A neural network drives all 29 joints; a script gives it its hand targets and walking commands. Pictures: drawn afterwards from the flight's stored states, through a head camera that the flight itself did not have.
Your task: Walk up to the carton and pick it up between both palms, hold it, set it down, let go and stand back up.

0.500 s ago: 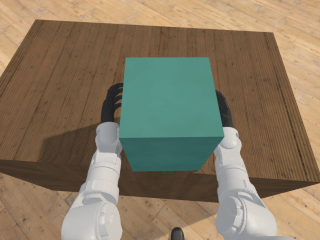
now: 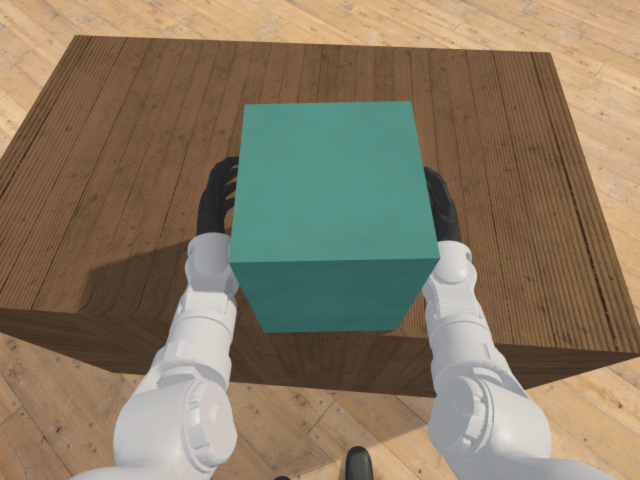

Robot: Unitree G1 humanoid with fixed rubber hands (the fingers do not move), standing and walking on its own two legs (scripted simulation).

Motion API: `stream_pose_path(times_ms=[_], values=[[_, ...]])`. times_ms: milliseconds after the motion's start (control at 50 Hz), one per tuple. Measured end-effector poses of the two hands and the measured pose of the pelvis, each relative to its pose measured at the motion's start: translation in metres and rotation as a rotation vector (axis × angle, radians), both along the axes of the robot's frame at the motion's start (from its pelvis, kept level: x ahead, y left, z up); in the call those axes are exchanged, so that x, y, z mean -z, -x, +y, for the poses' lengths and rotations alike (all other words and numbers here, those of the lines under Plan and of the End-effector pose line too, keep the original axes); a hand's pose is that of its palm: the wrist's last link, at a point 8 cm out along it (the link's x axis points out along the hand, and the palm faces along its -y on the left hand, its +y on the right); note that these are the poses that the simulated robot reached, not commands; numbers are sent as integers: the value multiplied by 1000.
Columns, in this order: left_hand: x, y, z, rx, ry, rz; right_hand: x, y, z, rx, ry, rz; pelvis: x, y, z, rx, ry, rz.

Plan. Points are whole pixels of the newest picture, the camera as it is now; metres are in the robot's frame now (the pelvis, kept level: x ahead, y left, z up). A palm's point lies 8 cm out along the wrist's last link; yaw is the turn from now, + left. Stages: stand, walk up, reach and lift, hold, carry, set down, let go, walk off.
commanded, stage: reach and lift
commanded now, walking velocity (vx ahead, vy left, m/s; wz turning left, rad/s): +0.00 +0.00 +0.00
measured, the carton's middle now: (329, 230) +0.43 -0.05 +0.00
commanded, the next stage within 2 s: none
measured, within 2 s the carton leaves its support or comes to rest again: leaves its support in 0.94 s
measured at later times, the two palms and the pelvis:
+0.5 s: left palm (218, 230) +0.42 +0.09 +0.03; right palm (448, 237) +0.38 -0.20 +0.02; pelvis -0.01 +0.00 +0.00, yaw +1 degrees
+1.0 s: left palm (225, 251) +0.39 +0.08 +0.03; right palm (464, 249) +0.36 -0.21 +0.03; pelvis -0.03 -0.01 -0.01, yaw -1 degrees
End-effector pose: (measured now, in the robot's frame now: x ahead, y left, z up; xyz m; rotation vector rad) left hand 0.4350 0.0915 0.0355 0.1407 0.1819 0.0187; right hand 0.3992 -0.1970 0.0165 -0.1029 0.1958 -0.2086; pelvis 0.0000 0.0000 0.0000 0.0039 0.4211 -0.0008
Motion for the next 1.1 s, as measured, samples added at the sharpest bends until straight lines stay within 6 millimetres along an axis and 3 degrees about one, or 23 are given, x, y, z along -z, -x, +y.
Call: stream_pose_path(times_ms=[360,820,1100], values=[[1,6,1,-11,62,-19,-3,5,1,1,24,-31,2,5,-4,-12,-1,38],[5,31,-17,12,108,13,-3,39,-15,34,13,-7,7,21,-5,19,-4,41],[-7,49,-9,-34,107,24,-26,42,-10,-15,13,5,15,36,-19,15,-10,6]])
